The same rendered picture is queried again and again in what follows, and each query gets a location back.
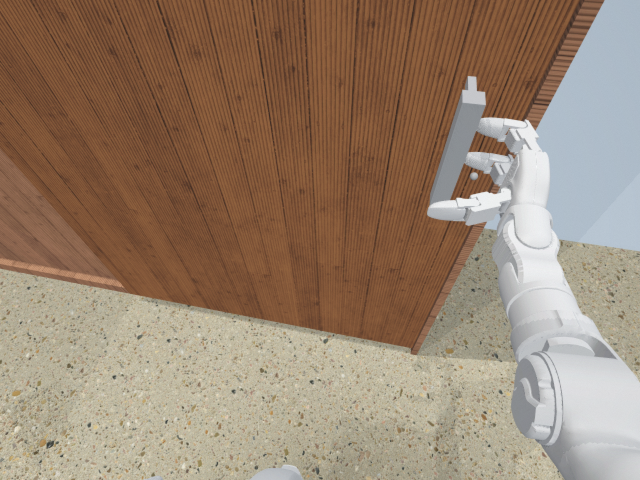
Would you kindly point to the right robot upper arm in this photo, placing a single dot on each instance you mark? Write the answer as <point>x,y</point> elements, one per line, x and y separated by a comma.
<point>583,410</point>

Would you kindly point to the right robot hand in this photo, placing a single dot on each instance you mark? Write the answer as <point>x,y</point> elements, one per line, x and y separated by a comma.
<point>527,177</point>

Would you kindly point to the wardrobe door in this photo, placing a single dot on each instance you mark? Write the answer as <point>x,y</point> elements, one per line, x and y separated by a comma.
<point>32,231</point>
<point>266,158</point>

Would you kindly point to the handle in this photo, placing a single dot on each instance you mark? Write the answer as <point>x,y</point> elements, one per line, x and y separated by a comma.
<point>469,111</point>

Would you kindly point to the robot left shin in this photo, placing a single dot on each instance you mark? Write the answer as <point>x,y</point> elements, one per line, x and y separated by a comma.
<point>293,468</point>

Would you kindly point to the robot right forearm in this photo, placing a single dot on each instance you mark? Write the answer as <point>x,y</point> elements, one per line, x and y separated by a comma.
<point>538,301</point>

